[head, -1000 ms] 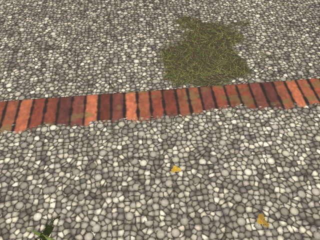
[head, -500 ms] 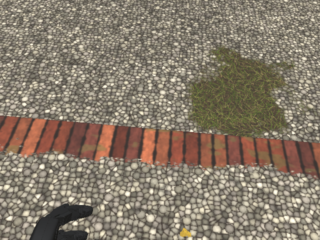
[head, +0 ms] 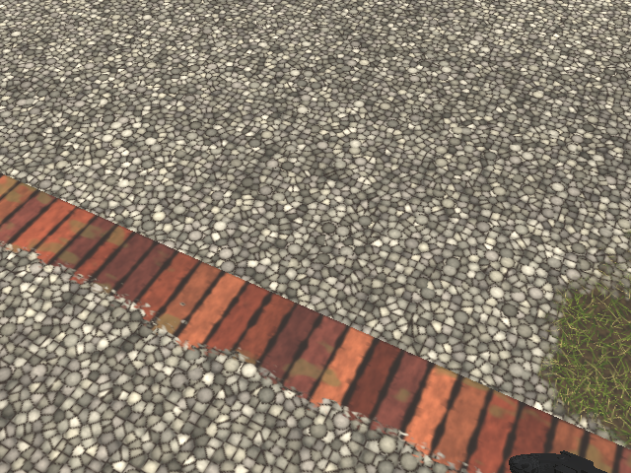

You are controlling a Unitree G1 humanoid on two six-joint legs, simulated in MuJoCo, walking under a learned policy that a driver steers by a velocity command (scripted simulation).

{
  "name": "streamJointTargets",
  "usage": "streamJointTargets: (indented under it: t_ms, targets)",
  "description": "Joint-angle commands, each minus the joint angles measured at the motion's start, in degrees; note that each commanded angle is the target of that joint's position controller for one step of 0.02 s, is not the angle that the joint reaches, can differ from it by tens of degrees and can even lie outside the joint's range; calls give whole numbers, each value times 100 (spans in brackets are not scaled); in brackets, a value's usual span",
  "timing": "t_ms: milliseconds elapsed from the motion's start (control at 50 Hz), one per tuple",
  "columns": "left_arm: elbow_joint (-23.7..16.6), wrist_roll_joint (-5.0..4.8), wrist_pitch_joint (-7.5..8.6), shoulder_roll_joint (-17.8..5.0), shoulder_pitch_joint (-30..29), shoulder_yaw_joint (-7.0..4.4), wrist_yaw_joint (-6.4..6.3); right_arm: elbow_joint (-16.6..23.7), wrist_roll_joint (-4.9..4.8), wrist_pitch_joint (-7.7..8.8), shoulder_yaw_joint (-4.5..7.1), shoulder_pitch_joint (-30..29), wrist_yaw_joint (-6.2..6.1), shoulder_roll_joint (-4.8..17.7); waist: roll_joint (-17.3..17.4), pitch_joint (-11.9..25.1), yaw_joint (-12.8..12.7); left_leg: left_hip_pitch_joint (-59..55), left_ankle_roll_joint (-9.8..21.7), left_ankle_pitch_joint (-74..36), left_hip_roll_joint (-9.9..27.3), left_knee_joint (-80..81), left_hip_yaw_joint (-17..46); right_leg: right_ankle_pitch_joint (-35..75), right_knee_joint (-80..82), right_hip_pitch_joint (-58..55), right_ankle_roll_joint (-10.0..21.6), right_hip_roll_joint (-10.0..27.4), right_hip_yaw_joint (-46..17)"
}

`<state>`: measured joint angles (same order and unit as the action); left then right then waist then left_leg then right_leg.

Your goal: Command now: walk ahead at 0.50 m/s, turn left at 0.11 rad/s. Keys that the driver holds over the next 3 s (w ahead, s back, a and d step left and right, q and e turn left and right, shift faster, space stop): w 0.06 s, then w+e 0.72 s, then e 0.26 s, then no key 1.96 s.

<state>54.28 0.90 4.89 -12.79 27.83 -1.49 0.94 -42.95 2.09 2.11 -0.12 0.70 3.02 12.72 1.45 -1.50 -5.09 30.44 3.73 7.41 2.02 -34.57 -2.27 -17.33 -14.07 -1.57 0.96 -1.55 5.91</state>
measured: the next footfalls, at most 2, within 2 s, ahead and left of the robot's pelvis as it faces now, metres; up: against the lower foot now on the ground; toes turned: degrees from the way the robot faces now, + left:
left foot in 0.06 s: +0.17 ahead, +0.10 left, +0.00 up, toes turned +3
right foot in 0.60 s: +0.43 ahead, -0.10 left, +0.00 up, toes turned -20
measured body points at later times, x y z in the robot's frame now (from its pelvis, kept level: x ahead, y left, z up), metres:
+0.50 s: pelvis +0.24 +0.02 +0.00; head +0.27 +0.02 +0.45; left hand +0.44 +0.22 -0.12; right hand +0.16 -0.22 -0.14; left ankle +0.13 +0.10 -0.74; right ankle +0.38 -0.12 -0.70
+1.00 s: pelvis +0.48 -0.06 +0.00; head +0.52 -0.09 +0.45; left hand +0.62 +0.19 -0.12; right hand +0.54 -0.36 -0.11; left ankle +0.69 +0.00 -0.69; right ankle +0.39 -0.08 -0.74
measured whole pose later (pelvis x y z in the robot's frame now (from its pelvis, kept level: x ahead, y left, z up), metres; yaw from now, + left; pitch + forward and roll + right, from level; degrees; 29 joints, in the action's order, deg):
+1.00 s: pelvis +0.48 -0.06 +0.00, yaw -29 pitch +1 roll +0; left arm 49.6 0.3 1.0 -15.6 21.3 -4.0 -0.4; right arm -43.1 1.5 1.5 1.2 4.0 0.1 14.3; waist 1.9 -4.0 -4.0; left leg 36.1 -2.4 6.1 3.0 -43.1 2.3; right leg -16.2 -21.3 5.1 6.6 -8.8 -7.3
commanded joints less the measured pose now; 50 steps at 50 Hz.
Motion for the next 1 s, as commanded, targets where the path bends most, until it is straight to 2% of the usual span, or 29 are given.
streamJointTargets:
  t_ms: [20, 40, 60, 80, 100, 120, 140, 180, 220, 280, 340, 400, 480, 540, 560, 580, 600, 620, 640, 660, 680, 700, 720, 760, 800, 840, 880, 960, 1000]
  targets:
    - [-132, -21, -27, -1012, 49, -202, -58, 170, 40, 144, 167, 362, -97, 547, -630, 49, 584, -1203, 238, 289, -346, 658, -273, 3974, -707, 233, 736, 1461, -645]
    - [-109, -42, -48, -913, 103, -163, -65, -149, 106, 210, 252, 1203, -155, 714, -401, 544, 892, -2372, 389, 238, -395, 869, -211, 4064, -1737, 558, 622, 1212, -410]
    - [-334, -62, -31, -730, -53, -88, -64, -351, 213, 252, 380, 2266, -236, 1128, 123, 1269, 1337, -3788, 701, 859, 774, 1015, 1064, 2509, -3288, 1592, 475, 969, -189]
    - [-531, -173, -32, -83, 459, 52, -32, -390, 185, 201, 519, 2524, -305, 1664, 1418, 1794, 1101, -5154, 1414, 1036, 2379, 1604, 3611, -1234, -5205, 3674, 253, 33, 57]
    - [-432, -23, -95, -824, 40, -147, -105, -386, -67, 144, 510, 2404, -310, 1384, 505, 1382, 1205, -4573, 1372, 1175, 2213, 1833, 3650, -1213, -5684, 4167, 332, 191, -644]
    - [-542, -51, -81, -800, -344, -178, -72, -366, -92, 165, 409, 1908, -298, 1051, 353, 629, 952, -3853, 1168, 836, 1894, 1955, 2722, -677, -5580, 4204, 394, 428, -825]
    - [-519, -83, -78, -658, -441, -155, -46, -352, -84, 219, 340, 1592, -266, 756, 253, 311, 768, -3184, 960, 324, 1628, 2193, 2099, -309, -5270, 3916, 383, 577, -845]
    - [-360, 38, -227, -507, -285, -160, 10, -407, -99, 312, 267, 1382, -289, 468, 362, 39, 475, -2458, 610, -113, 1231, 2515, 1266, -24, -4949, 3401, 281, 689, -840]
    - [-345, 73, -336, -397, -316, -182, 79, -518, -111, 420, 278, 1540, -302, 486, 275, 15, 378, -2358, 581, -672, 1165, 2665, 875, 246, -4982, 3377, 233, 634, -813]
    - [-517, 76, -398, -330, -861, -207, 132, -684, -134, 479, 312, 1806, -326, 557, 207, -178, 389, -2465, 549, -1061, 1128, 2807, 348, 839, -4807, 3935, 167, 699, -801]
    - [-729, 68, -401, -284, -1468, -190, 159, -819, -121, 467, 289, 2031, -350, 502, 180, -329, 470, -2599, 493, -1413, 1043, 2798, -87, 1409, -4220, 4252, 125, 677, -701]
    - [-936, 75, -378, -182, -2077, -109, 205, -927, -123, 459, 285, 2198, -384, 560, 193, -428, 600, -2711, 383, -1840, 991, 2719, -486, 1862, -3281, 4045, 164, 590, -368]
    - [-1215, 101, -360, -189, -2686, -57, 249, -1155, -95, 386, 300, 2619, -463, 679, 172, -525, 771, -3419, 311, -2705, 1188, 2386, -781, 1552, -2469, 3919, 422, 427, 73]
    - [-1184, 117, -368, -314, -2368, -115, 205, -1191, -73, 305, 342, 2526, -527, 889, 376, -205, 530, -3790, 227, -4986, 1272, 1393, -1064, 726, -2260, 3171, 766, -24, 399]
    - [-1085, 124, -360, -403, -1981, -165, 180, -1182, -57, 258, 370, 2460, -539, 982, 434, 38, 343, -3813, 238, -5531, 1294, 708, -1127, 413, -2201, 2718, 912, -223, 451]
    - [-919, 137, -327, -540, -1421, -244, 156, -1149, -56, 206, 398, 2426, -535, 1065, 430, 384, 110, -3632, 246, -5396, 1300, -242, -1142, 249, -1967, 2017, 1068, -391, 394]
    - [-651, 195, -284, -794, -555, -378, 100, -1058, -80, 182, 410, 2301, -509, 1095, 170, 827, -330, -2827, 123, -4281, 1174, -1642, -1203, 341, -1470, 717, 1310, -287, -26]
    - [-605, 224, -294, -1456, -144, -577, 2, -772, -138, 220, 309, 2433, -442, 612, -807, 1394, -286, -961, -105, -727, 627, -3666, -1219, 32, -1333, -891, 1860, 1272, -2181]
    - [-714, 60, -348, -1756, -333, -643, 14, -409, -164, 286, 339, 2189, -353, 644, -1258, 1747, -89, 805, -295, 2406, -523, -5058, -193, 404, -371, -1675, 2635, 2238, -5055]
    - [-662, -47, -397, -1565, -494, -613, -24, -283, -94, 353, 357, 1519, -321, 806, -438, 984, -146, 1424, -239, 1787, -31, -4931, 477, 465, -191, -1207, 2382, 2035, -4185]
    - [-663, -69, -392, -1277, -794, -541, -58, -218, -155, 428, 331, 1438, -300, 766, -220, 388, 76, 1292, -231, 1253, 185, -4422, 427, 863, -59, -379, 2133, 1885, -3506]
    - [-687, -48, -370, -1027, -1061, -474, -66, -297, -138, 427, 340, 1535, -312, 734, 115, 32, 374, 924, -260, 1070, 357, -3865, 414, 1466, 46, 306, 1836, 1567, -2981]
    - [-707, -84, -329, -907, -1224, -433, -86, -304, -32, 330, 332, 1620, -316, 691, 107, -64, 567, 552, -350, 1053, 437, -3528, 428, 1946, 102, 771, 1694, 1292, -2570]
    - [-728, -105, -207, -856, -1235, -394, -70, -308, 82, 113, 319, 1756, -275, 579, -49, 88, 708, 149, -495, 1014, 437, -3172, 353, 2559, 147, 1108, 1631, 994, -2169]
    - [-693, -102, -138, -1020, -1081, -426, -59, -182, 63, 9, 314, 1540, -258, 525, -146, 19, 716, 240, -622, 744, 398, -2766, 238, 3215, 139, 1266, 1579, 835, -1954]
    - [-660, -89, -149, -1096, -861, -437, -69, -18, 37, -14, 306, 1161, -275, 513, -254, -39, 619, 355, -715, 393, 305, -2289, 144, 4427, -92, 1256, 1406, 711, -1762]
    - [-651, -94, -207, -1093, -691, -432, -84, 127, 7, -18, 278, 806, -286, 499, -420, 64, 478, 342, -725, 77, 161, -1773, 104, 5034, -376, 1119, 1166, 560, -1647]
    - [-681, -68, -350, -1123, -388, -439, -157, 354, -82, -6, 229, 221, -302, 581, -649, 248, 166, 345, -625, -294, -118, -939, 182, 5063, -780, 549, 949, 570, -1944]
    - [-731, -21, -412, -1145, -368, -449, -196, 418, -98, 28, 217, 100, -326, 661, -669, 250, 114, 226, -558, -167, -249, -531, 277, 5010, -1064, 335, 926, 627, -2180]
Over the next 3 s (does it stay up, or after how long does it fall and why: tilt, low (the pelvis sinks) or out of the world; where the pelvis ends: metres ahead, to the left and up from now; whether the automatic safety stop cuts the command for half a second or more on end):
stays up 0.60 -0.12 0.00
